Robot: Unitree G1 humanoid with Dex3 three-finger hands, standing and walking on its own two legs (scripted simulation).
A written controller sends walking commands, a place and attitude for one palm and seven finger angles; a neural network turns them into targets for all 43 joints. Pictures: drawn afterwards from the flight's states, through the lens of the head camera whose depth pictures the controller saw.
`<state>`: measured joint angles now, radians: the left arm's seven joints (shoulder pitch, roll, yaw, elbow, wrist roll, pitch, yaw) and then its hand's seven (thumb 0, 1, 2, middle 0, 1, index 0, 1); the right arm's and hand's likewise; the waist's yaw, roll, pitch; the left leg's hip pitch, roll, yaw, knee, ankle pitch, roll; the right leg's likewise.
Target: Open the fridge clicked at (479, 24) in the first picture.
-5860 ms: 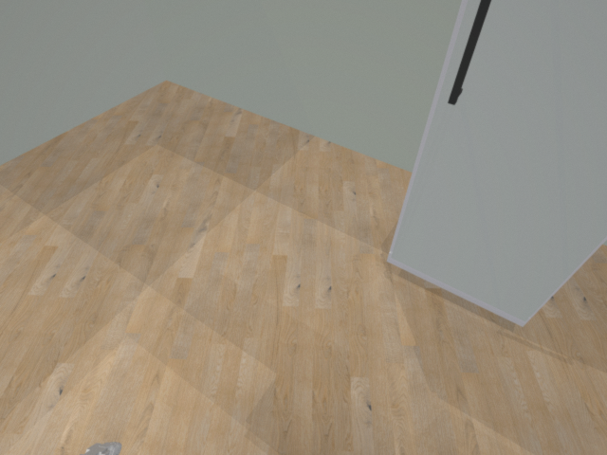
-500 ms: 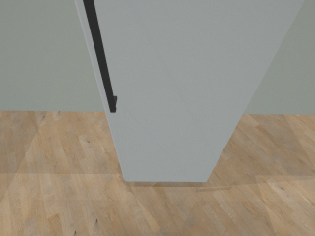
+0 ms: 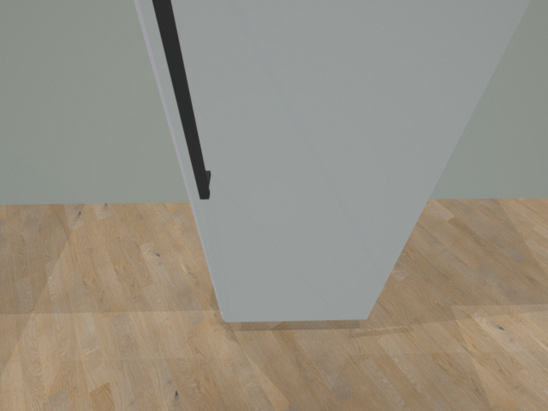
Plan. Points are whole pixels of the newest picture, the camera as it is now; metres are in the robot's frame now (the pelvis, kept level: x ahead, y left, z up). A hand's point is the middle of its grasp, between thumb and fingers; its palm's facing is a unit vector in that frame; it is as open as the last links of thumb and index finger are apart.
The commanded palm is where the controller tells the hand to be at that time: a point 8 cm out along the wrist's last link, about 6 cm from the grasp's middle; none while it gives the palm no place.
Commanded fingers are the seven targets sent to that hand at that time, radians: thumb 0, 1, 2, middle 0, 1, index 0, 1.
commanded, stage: look again from close up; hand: left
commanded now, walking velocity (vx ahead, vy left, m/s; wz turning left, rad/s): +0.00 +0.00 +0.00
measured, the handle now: (182, 73) +0.49 +0.16 +0.26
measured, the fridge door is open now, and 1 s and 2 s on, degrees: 0 0 0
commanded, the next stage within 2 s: raise the hand to about handle height in 0.40 s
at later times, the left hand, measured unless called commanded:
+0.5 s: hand out of the picture +0.00 +0.19 -0.17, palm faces +0.00 -0.97 -0.23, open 7.3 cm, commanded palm +0.09 +0.24 -0.06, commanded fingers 0.00 0.88 0.89 -0.20 -0.31 -0.20 -0.31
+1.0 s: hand (115, 408) +0.13 +0.21 +0.00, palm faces +0.21 -0.98 -0.04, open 9.0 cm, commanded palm +0.13 +0.26 +0.02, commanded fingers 0.00 0.29 0.64 -0.24 -0.69 -0.24 -0.69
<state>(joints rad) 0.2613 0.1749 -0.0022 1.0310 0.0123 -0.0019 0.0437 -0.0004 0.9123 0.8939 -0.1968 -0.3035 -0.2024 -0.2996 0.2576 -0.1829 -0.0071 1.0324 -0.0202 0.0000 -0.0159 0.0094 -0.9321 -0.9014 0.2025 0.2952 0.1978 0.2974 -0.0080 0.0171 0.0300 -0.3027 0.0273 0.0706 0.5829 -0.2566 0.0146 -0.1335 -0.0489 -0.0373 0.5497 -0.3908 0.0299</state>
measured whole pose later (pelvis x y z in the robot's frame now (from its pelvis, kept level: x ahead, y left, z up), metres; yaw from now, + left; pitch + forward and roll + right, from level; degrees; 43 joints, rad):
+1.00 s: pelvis -0.05 -0.03 -0.05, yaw +2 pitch +7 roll -2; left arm 0.43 0.24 0.27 0.07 -0.32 -0.42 -0.28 0.01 0.52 0.73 -0.23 -0.55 -0.23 -0.55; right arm 0.21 -0.26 -0.03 0.55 0.03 -0.24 -0.09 0.01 -0.90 -0.90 0.20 0.30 0.20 0.30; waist 0.04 0.01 -0.08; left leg -0.76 0.07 -0.03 0.98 -0.34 -0.03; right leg -0.57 -0.01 -0.11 0.99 -0.54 -0.02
